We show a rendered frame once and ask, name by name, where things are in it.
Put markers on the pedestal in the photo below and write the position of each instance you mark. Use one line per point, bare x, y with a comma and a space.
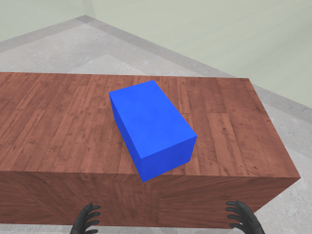
61, 150

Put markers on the carton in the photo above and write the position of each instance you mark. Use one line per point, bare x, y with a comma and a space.
156, 135

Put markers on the robot right hand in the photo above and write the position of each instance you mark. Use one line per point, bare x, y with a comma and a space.
250, 224

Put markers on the robot left hand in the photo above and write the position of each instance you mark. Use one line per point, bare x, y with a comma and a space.
80, 225

